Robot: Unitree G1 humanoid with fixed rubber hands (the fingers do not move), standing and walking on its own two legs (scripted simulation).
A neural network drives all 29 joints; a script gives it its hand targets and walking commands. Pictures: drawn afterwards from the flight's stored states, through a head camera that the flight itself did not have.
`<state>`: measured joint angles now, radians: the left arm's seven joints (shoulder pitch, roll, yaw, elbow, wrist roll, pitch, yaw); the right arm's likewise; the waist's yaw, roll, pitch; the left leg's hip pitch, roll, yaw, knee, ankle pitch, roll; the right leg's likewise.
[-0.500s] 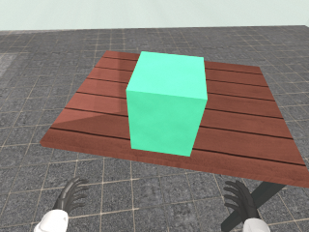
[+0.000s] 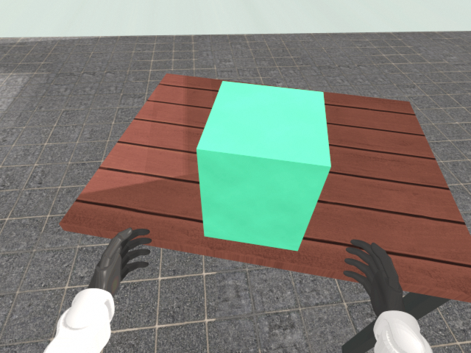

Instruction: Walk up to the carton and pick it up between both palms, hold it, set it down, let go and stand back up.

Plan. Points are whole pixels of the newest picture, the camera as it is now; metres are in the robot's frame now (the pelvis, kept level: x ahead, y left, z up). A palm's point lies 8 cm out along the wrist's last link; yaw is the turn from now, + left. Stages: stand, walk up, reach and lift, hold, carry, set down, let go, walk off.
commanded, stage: reach and lift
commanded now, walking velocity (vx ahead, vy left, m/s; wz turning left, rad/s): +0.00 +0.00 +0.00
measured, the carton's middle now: (260, 167) +0.45 -0.01 +0.07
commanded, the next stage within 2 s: none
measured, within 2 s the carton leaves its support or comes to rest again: neither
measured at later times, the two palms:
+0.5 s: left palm (118, 224) +0.27 +0.22 +0.10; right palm (387, 242) +0.27 -0.20 +0.10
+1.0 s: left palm (123, 164) +0.34 +0.22 +0.16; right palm (393, 183) +0.34 -0.20 +0.16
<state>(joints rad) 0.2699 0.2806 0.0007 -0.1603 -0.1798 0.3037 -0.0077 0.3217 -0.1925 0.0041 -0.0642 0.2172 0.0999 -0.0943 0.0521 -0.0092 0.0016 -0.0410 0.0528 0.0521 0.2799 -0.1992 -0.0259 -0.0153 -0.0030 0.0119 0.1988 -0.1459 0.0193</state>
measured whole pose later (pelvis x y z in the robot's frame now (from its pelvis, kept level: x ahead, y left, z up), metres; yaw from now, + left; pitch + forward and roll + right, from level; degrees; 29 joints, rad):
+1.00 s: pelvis -0.03 -0.01 +0.00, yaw +3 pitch -1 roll -1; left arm -0.56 0.34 0.11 0.22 -0.20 0.64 0.00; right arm -0.53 -0.30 -0.03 0.34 0.36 0.42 -0.18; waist -0.04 -0.03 -0.01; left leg -0.13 0.04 0.00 0.30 -0.15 -0.03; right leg -0.10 -0.01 -0.03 0.25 -0.13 0.01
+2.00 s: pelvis -0.03 +0.00 +0.00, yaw +3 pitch +11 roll -1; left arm -1.38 0.49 -0.14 1.16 -0.43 0.39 0.04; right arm -1.36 -0.41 0.08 1.19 0.44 0.39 -0.10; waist -0.08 0.00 -0.18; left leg -0.39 0.04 -0.02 0.34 -0.14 -0.03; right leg -0.33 0.00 -0.03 0.22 -0.09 0.02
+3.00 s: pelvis -0.03 +0.00 -0.01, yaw +1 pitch +18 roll -1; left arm -1.21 0.31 -0.11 1.41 -0.36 -0.08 0.07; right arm -1.18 -0.29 0.06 1.34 0.34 0.00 -0.06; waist -0.04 0.02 -0.23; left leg -0.56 0.05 0.00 0.39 -0.14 -0.02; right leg -0.52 0.00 -0.01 0.28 -0.08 0.02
